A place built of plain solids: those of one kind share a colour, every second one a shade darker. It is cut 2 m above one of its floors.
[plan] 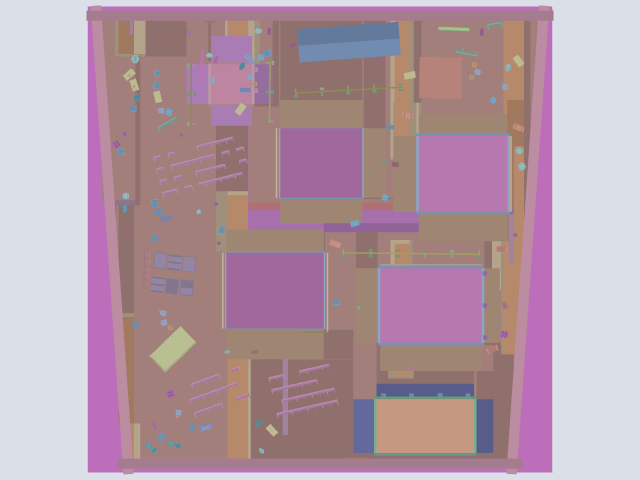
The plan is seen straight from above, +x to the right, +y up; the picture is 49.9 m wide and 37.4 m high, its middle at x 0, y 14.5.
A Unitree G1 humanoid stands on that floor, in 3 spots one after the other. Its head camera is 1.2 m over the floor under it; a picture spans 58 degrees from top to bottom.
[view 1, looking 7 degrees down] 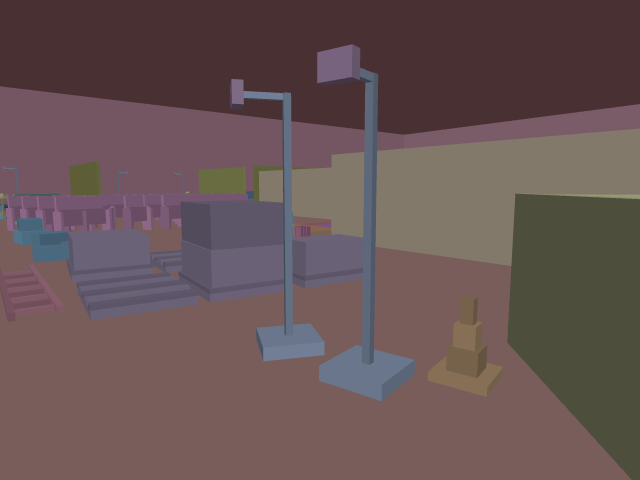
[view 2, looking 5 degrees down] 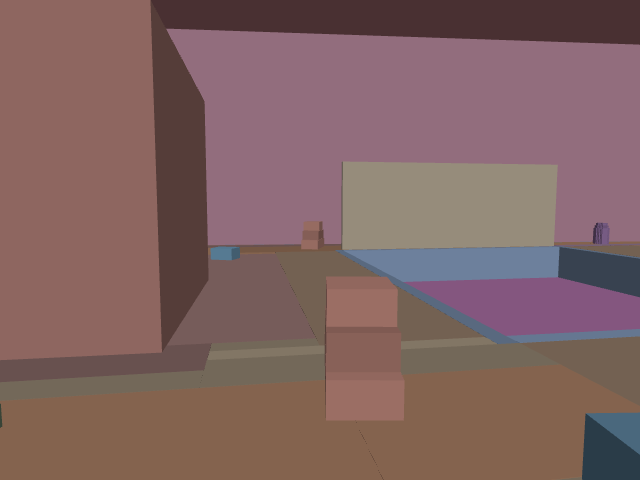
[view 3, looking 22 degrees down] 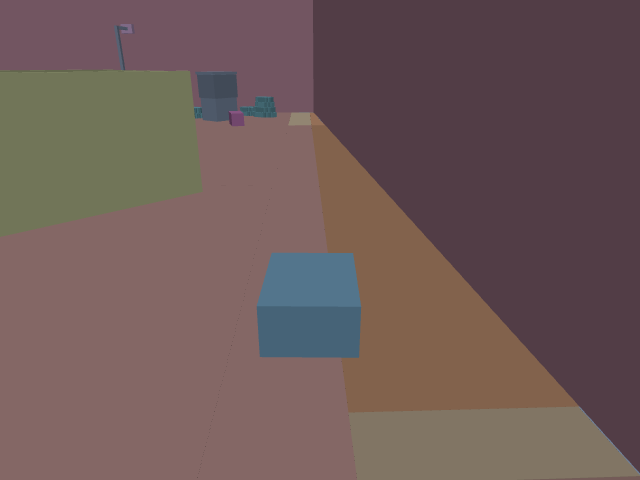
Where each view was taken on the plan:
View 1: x -14.05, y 6.25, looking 50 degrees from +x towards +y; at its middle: pallet_store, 5.41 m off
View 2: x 4.20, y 24.85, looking -9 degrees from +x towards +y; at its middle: blocks_bay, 11.24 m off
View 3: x -14.35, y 9.75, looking -92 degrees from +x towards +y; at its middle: floor_ground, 3.20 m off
